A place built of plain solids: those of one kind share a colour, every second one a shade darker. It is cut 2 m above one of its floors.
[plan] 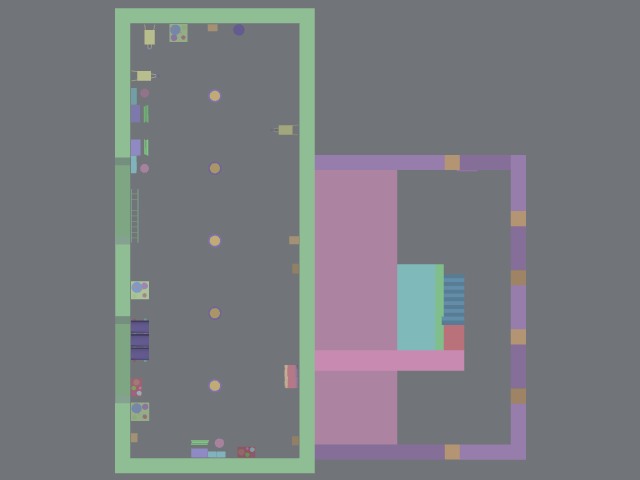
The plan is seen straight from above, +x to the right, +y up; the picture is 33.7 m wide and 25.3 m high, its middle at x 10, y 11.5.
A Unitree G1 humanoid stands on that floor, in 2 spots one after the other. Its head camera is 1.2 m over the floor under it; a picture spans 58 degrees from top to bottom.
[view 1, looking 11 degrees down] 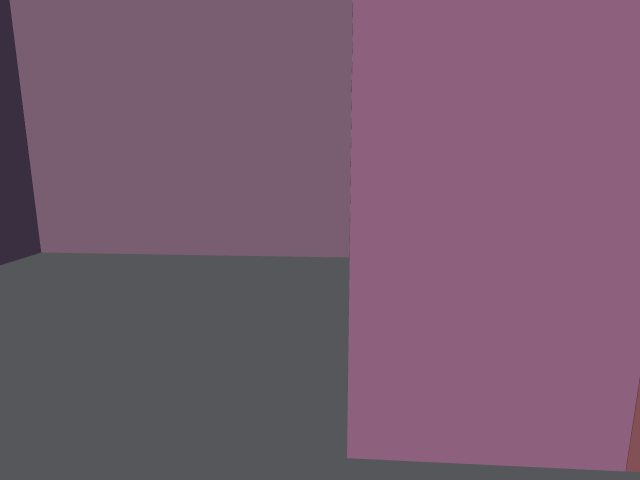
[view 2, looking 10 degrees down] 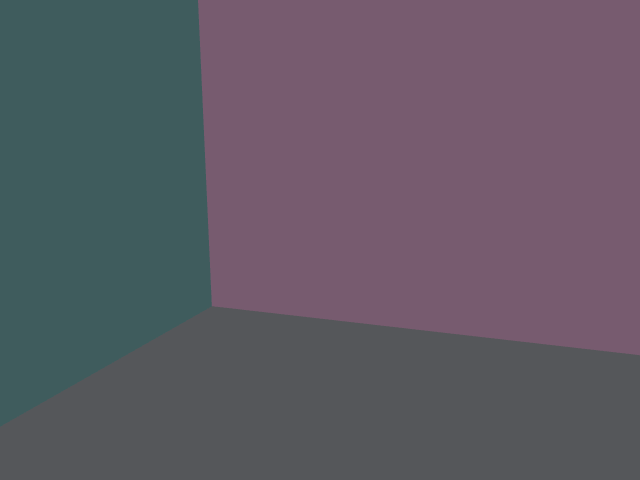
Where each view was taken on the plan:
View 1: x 19.15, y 4.61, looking -176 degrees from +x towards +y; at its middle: floor_gallery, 5.19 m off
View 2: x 17.16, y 12.19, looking -162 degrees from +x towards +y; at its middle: floor_gallery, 3.30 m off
